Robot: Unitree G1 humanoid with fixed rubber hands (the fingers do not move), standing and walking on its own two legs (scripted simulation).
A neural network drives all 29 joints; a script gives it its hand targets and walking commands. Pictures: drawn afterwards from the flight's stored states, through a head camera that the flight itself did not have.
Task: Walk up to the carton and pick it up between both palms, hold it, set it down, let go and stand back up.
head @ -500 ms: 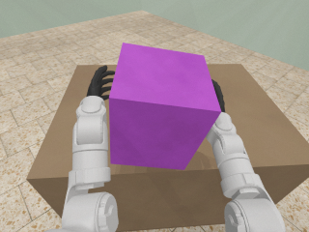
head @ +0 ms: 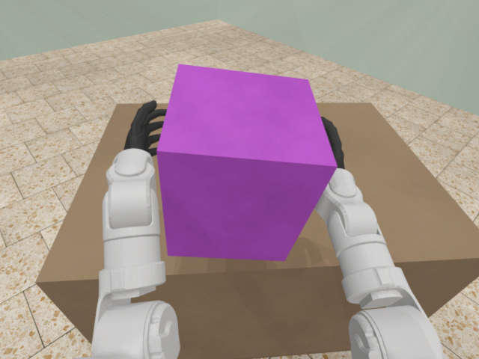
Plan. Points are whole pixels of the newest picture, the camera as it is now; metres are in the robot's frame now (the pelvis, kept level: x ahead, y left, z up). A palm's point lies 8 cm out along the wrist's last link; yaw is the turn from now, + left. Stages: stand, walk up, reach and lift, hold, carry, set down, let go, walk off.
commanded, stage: reach and lift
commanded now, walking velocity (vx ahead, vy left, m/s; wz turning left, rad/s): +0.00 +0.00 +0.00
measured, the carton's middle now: (235, 170) +0.38 -0.01 +0.15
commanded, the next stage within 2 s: hold in 0.14 s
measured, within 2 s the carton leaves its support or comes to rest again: neither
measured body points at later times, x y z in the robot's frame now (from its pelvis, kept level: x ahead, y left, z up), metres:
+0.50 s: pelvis -0.01 +0.00 +0.00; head -0.06 +0.02 +0.45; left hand +0.37 +0.14 +0.23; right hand +0.36 -0.16 +0.20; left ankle +0.00 +0.11 -0.75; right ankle +0.02 -0.11 -0.75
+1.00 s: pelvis -0.01 -0.01 +0.00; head -0.06 +0.01 +0.45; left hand +0.37 +0.15 +0.23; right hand +0.36 -0.16 +0.21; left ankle +0.00 +0.11 -0.75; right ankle +0.02 -0.11 -0.75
